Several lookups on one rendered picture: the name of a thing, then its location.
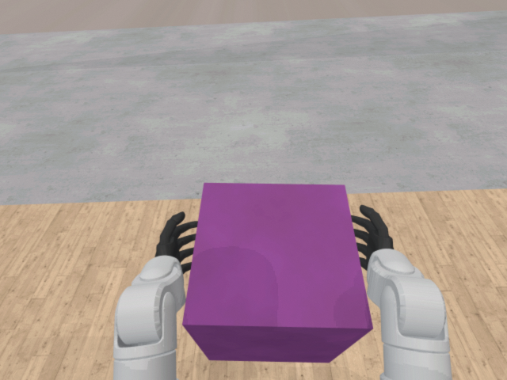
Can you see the robot left hand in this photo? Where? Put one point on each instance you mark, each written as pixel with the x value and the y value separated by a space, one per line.
pixel 170 243

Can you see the carton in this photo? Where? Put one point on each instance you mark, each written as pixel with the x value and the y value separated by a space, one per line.
pixel 275 274

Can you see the robot right hand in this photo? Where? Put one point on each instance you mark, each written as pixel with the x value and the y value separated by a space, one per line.
pixel 376 237

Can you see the robot right forearm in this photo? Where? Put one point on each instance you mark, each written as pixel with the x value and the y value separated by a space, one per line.
pixel 414 326

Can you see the robot left forearm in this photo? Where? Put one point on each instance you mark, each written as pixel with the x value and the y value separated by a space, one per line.
pixel 145 326

